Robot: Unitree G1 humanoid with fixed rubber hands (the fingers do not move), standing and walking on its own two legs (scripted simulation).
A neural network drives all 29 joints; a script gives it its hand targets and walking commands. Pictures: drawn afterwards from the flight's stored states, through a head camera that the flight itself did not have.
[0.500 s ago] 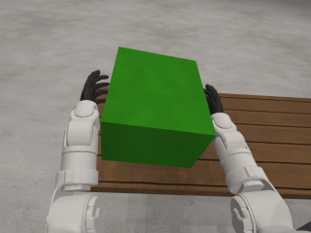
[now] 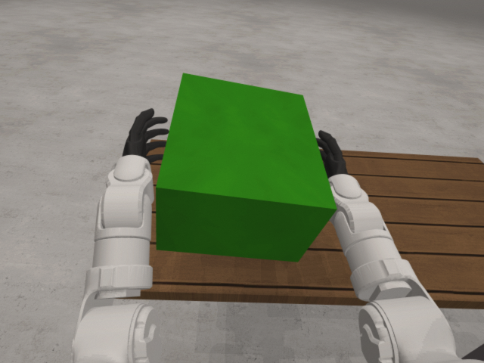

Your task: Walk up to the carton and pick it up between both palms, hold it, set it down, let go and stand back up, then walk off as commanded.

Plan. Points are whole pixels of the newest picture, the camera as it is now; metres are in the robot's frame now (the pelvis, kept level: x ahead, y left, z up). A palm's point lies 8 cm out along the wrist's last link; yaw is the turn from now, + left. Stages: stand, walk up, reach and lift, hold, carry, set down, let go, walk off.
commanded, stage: reach and lift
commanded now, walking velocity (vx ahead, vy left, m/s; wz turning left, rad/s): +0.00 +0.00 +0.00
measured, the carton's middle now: (238, 163) +0.40 +0.03 +0.17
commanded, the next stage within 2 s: hold in 0.04 s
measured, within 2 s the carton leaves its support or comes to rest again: neither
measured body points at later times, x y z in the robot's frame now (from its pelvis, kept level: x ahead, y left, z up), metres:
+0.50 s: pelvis +0.00 +0.00 +0.00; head -0.05 +0.03 +0.45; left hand +0.37 +0.19 +0.21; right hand +0.39 -0.13 +0.18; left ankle +0.08 +0.09 -0.74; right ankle -0.02 -0.10 -0.74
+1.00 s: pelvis +0.00 +0.00 +0.00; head -0.05 +0.03 +0.45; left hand +0.37 +0.19 +0.21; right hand +0.39 -0.13 +0.18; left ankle +0.08 +0.09 -0.74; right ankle -0.02 -0.10 -0.74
